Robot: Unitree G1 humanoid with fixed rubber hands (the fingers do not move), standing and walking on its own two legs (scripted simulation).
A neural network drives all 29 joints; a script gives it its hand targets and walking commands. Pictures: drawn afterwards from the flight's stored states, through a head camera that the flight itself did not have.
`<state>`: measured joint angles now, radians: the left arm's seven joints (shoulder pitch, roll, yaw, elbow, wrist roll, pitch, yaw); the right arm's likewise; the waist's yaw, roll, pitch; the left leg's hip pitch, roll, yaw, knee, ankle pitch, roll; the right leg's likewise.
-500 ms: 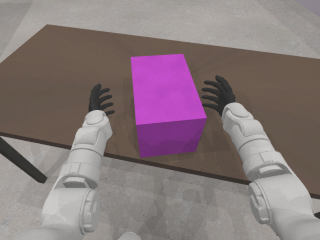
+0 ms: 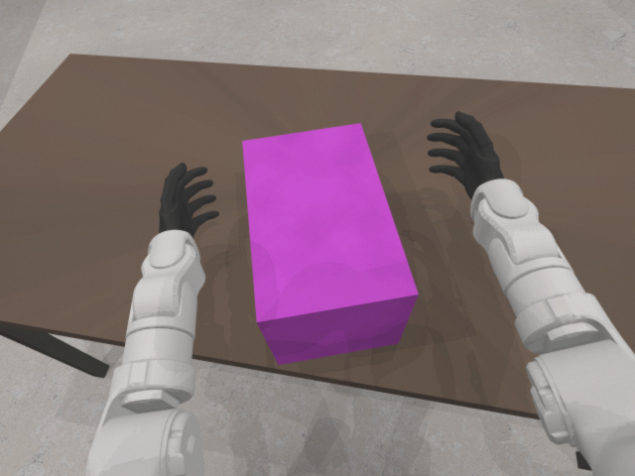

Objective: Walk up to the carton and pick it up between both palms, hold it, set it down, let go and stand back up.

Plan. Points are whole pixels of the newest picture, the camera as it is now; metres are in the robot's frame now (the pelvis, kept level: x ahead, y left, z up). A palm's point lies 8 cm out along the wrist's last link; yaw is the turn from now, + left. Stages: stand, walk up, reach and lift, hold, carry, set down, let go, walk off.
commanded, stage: reach and lift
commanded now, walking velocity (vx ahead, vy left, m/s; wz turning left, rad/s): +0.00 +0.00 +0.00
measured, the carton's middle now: (320, 242) +0.42 +0.10 -0.01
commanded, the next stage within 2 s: none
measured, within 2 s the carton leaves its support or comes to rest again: neither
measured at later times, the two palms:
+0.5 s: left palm (211, 255) +0.36 +0.25 +0.00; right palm (432, 205) +0.49 -0.05 +0.02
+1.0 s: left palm (236, 271) +0.35 +0.21 -0.02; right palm (417, 225) +0.46 -0.04 +0.00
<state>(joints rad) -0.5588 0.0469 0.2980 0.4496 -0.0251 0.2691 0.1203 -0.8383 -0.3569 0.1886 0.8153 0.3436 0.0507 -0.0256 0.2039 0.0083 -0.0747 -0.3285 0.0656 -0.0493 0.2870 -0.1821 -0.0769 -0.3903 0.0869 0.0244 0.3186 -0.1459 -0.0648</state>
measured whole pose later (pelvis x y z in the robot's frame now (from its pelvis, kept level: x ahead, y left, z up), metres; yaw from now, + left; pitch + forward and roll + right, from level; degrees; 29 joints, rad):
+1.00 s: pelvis -0.02 +0.00 -0.01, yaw +1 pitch +27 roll +1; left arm -0.65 -0.22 0.56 0.72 0.31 -0.24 0.15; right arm -0.95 -0.07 -0.18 1.13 -0.17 -0.37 -0.06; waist 0.20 -0.01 -0.12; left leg -0.64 0.06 -0.04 0.27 -0.10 -0.08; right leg -0.70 0.08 0.02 0.29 -0.06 -0.07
